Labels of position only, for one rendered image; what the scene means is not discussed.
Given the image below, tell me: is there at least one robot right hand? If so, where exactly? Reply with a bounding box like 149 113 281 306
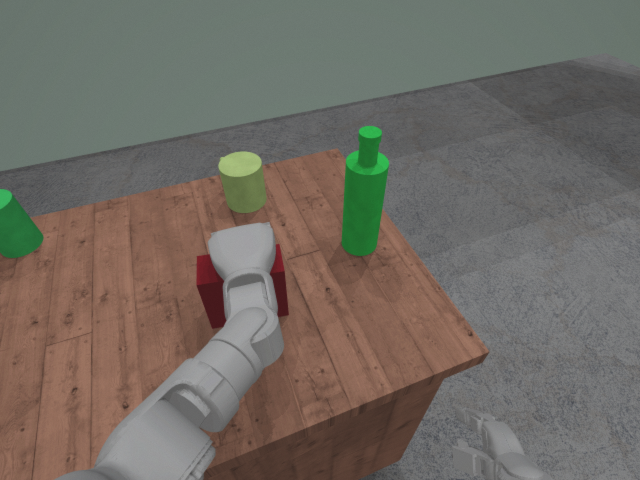
452 407 525 480

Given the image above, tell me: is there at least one robot left forearm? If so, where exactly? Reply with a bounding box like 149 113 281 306
94 268 284 467

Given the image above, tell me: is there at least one robot left hand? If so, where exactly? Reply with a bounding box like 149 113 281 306
208 222 276 281

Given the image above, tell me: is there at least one left robot upper arm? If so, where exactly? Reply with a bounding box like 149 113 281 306
54 398 216 480

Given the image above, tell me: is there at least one robot right forearm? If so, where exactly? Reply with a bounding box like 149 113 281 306
494 452 553 480

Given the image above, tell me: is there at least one sponge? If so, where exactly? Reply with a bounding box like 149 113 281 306
196 244 289 329

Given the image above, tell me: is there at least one table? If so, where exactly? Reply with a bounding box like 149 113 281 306
0 148 489 480

